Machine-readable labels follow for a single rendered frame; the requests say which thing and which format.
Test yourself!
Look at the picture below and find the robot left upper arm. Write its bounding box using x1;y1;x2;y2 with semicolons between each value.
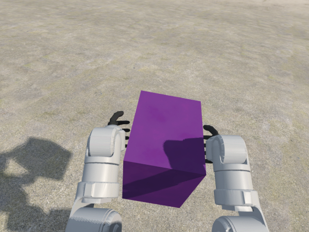
66;207;122;232

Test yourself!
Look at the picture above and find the carton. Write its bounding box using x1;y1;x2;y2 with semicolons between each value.
122;90;206;208

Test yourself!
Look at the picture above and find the robot right upper arm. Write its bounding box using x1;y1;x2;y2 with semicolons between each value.
211;216;268;232

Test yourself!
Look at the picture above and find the right robot forearm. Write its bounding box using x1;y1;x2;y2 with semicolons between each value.
206;134;269;232

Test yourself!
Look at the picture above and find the robot right hand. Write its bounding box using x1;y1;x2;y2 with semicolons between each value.
203;125;218;163

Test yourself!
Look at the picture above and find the robot left hand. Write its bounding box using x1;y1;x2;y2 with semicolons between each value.
108;111;130;148

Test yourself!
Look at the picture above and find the left robot forearm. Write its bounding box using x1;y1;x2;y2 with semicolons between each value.
65;125;126;232

